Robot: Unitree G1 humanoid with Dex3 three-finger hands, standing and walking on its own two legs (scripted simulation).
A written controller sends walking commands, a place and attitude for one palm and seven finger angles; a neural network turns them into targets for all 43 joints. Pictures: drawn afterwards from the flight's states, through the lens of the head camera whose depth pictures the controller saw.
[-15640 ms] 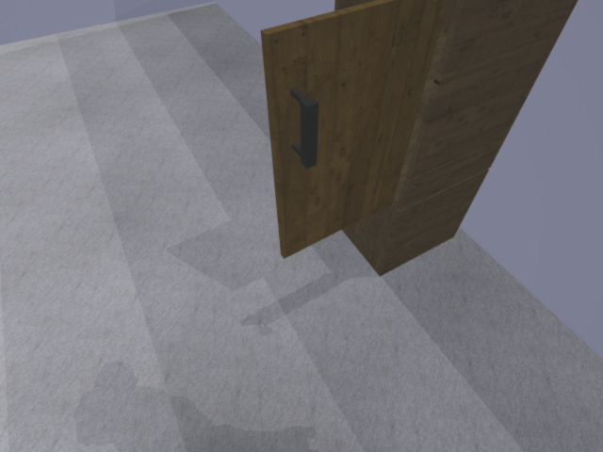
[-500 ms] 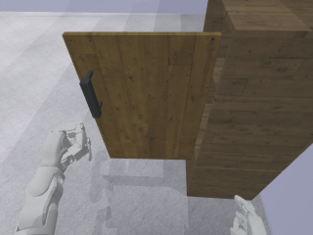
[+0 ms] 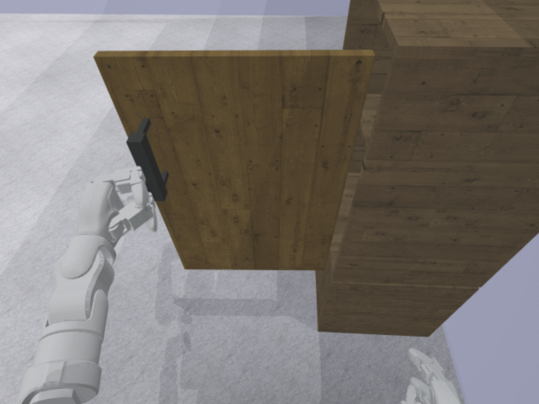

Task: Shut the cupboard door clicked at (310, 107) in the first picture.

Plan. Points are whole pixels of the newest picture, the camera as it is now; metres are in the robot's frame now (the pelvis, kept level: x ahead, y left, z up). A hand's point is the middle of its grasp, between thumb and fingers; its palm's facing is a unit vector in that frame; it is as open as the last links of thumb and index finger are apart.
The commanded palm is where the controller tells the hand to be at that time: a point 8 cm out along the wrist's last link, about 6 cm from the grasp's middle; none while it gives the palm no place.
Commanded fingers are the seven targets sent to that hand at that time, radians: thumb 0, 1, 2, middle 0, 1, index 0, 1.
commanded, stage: bring the fist close to the handle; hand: left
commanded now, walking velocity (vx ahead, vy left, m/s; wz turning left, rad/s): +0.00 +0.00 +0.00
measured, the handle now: (152, 161) +0.47 +0.23 +0.10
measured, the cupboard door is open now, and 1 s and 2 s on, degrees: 92 89 74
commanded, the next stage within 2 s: push the door shut along its arc in 0.42 s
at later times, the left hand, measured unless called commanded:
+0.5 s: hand (145, 206) +0.37 +0.21 +0.11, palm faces +0.05 -1.00 -0.02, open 3.1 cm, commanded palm +0.34 +0.25 +0.11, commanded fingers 0.00 0.90 0.90 -1.30 -1.50 -1.30 -1.50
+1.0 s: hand (160, 182) +0.41 +0.20 +0.11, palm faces -0.08 -1.00 -0.01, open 3.2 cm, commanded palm +0.40 +0.25 +0.11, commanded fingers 0.00 0.90 0.90 -1.30 -1.50 -1.30 -1.50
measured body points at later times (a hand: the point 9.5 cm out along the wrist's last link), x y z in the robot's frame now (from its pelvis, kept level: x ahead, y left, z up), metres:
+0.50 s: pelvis +0.00 +0.00 +0.00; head +0.03 -0.01 +0.45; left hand +0.36 +0.26 +0.11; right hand +0.13 -0.25 -0.10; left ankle +0.01 +0.13 -0.71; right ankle +0.00 -0.12 -0.71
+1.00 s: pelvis +0.00 +0.01 +0.00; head +0.04 +0.00 +0.45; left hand +0.41 +0.25 +0.11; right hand +0.10 -0.25 -0.11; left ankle +0.01 +0.13 -0.71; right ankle +0.00 -0.12 -0.71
